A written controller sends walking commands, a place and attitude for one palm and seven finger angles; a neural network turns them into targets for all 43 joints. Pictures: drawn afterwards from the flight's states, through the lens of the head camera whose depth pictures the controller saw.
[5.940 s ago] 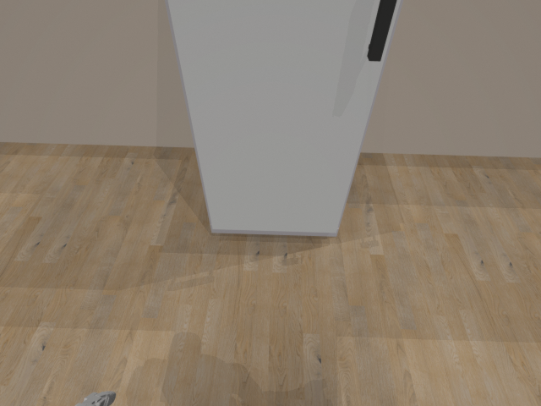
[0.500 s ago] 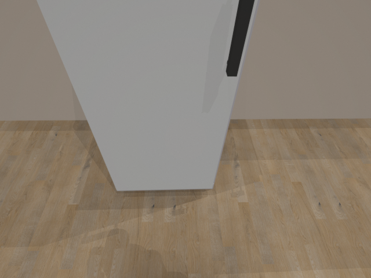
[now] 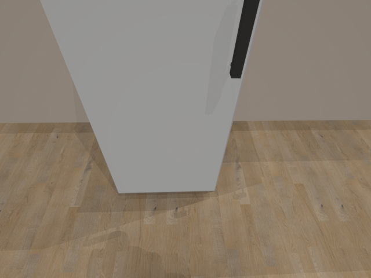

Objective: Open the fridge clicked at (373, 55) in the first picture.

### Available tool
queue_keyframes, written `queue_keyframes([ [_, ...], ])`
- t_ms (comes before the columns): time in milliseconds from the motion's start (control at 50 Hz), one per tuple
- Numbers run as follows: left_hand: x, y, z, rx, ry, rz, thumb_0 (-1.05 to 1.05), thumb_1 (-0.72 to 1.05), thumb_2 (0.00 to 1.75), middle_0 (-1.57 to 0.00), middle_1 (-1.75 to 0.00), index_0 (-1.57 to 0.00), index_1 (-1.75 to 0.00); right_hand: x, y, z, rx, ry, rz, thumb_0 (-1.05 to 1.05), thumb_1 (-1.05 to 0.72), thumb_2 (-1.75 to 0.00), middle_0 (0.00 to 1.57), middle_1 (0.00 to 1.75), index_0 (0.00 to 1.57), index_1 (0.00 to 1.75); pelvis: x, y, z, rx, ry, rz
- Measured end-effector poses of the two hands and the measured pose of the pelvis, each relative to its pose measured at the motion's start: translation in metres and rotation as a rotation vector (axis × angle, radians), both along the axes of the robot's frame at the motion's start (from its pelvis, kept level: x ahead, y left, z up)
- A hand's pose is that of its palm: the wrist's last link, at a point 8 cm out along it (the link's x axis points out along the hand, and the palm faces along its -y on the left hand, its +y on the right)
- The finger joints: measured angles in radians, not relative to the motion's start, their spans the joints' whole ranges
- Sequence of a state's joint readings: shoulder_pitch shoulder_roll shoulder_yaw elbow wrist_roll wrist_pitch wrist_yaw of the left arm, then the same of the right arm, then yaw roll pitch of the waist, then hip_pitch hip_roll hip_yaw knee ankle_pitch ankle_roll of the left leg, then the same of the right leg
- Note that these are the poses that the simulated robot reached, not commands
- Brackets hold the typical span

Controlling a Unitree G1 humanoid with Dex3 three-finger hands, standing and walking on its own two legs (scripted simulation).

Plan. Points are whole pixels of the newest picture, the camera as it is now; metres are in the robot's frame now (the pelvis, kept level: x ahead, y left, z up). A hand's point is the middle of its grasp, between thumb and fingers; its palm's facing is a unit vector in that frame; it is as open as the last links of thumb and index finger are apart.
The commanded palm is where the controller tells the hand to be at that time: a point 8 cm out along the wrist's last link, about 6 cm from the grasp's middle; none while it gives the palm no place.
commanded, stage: shuffle to correct the standing spot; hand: right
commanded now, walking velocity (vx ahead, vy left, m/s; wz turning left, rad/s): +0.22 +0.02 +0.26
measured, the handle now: (244, 21) +0.66 -0.11 +0.25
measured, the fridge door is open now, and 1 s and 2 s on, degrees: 0 0 0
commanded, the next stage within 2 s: come to a stop and stand still in 0.58 s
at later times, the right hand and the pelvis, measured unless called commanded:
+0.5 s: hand (254, 273) +0.19 -0.17 -0.19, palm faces -0.03 +0.97 -0.24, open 7.3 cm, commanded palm none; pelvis +0.10 +0.03 -0.03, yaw +4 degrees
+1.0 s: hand (241, 254) +0.23 -0.14 -0.18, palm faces -0.02 +0.98 -0.20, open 7.4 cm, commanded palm none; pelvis +0.21 +0.03 -0.01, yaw +5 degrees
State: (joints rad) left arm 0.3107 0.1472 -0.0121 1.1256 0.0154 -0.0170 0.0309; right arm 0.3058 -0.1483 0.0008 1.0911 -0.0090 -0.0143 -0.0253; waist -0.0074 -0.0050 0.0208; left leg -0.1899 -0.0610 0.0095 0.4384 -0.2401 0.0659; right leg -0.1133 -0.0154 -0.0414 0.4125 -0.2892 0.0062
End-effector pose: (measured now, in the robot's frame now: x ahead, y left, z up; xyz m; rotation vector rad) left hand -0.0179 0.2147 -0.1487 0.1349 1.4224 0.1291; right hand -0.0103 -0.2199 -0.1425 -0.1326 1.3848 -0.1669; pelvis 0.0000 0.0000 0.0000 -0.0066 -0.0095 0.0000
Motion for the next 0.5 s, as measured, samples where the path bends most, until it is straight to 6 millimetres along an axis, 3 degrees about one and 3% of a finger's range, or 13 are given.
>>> queue_keyframes([
  [160,0.001,0.003,-0.001,0.031,0.018,0.041,0.0,0.91,0.9,-0.2,-0.3,-0.2,-0.3,-0.002,0.002,-0.013,0.046,0.052,-0.024,0.01,-0.91,-0.9,0.2,0.3,0.2,0.3,0.02,-0.004,-0.009,0.02,0.014,0.029],
  [260,0.005,-0.003,-0.001,0.05,0.006,0.094,0.0,0.91,0.9,-0.2,-0.3,-0.2,-0.3,0.018,-0.002,-0.018,0.056,0.094,0.018,0.01,-0.91,-0.9,0.2,0.3,0.2,0.3,0.041,-0.008,-0.013,0.001,0.021,0.071],
  [320,-0.002,-0.008,0.001,0.036,0.038,0.126,0.0,0.91,0.9,-0.2,-0.3,-0.2,-0.3,0.055,-0.003,-0.015,0.045,0.075,0.064,0.01,-0.91,-0.9,0.2,0.3,0.2,0.3,0.054,-0.005,-0.011,-0.001,0.018,0.078],
  [420,-0.014,-0.011,0.0,-0.02,0.175,0.147,0.0,0.91,0.9,-0.2,-0.3,-0.2,-0.3,0.14,-0.004,-0.008,-0.009,-0.045,0.115,0.03,-0.94,-0.9,0.2,0.3,0.2,0.3,0.081,0.01,-0.013,0.015,0.017,0.083],
  [500,-0.001,0.004,-0.011,-0.046,0.247,0.148,0.0,0.91,0.9,-0.21,-0.3,-0.2,-0.3,0.191,0.001,-0.012,-0.052,-0.18,0.107,0.02,-0.93,-0.9,0.2,0.3,0.2,0.3,0.104,0.027,-0.026,0.007,-0.002,0.061],
])
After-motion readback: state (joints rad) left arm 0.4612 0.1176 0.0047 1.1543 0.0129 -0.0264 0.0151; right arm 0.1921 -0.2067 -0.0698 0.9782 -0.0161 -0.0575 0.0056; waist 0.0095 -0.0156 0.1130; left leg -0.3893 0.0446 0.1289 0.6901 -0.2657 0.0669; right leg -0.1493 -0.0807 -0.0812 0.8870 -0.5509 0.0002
